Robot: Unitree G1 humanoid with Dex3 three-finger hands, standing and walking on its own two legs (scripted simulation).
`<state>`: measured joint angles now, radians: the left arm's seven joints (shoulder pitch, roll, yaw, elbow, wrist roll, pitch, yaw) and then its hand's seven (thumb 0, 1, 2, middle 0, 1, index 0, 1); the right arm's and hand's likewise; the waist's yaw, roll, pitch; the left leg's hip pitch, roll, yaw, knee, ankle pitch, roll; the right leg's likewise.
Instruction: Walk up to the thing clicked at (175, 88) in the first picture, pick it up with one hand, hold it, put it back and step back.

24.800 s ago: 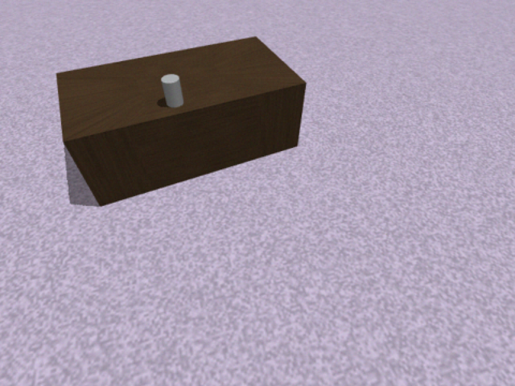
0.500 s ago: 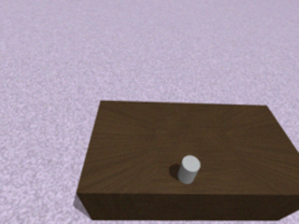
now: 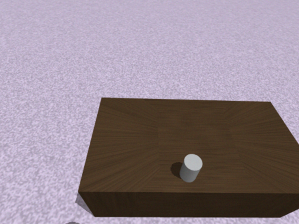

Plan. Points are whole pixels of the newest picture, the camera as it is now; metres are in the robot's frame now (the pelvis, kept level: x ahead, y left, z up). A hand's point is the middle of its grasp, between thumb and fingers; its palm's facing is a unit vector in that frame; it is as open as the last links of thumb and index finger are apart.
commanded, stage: home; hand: right
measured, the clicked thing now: (190, 168) +0.43 -0.19 -0.30
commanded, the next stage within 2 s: stand in 0.38 s
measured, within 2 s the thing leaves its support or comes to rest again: neither
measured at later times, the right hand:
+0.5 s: hand out of the picture +0.08 -0.26 -0.15, palm faces -0.05 +0.93 -0.36, open 17.4 cm
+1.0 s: hand out of the picture +0.08 -0.26 -0.16, palm faces -0.05 +0.94 -0.35, open 8.3 cm
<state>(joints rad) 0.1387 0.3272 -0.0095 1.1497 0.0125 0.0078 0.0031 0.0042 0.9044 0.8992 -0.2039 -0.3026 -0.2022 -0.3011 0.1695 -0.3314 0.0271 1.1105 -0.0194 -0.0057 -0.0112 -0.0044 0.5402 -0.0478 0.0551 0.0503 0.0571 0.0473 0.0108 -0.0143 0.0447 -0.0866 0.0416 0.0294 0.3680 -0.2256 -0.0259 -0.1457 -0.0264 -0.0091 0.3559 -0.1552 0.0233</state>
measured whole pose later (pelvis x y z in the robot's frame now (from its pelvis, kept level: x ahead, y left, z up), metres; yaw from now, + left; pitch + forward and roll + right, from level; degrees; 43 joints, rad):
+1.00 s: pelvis +0.01 -0.01 +0.00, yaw +1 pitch -3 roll +0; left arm 0.11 0.34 0.00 1.14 0.01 0.00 0.00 0.00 0.91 0.90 -0.20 -0.30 -0.20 -0.30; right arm 0.14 -0.35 0.01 1.12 -0.02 0.00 0.00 0.00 -0.72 -0.86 0.20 0.30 0.20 0.29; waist 0.00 0.00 0.05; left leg -0.06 0.05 0.02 0.32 -0.21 -0.04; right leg -0.12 -0.02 -0.02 0.32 -0.16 0.01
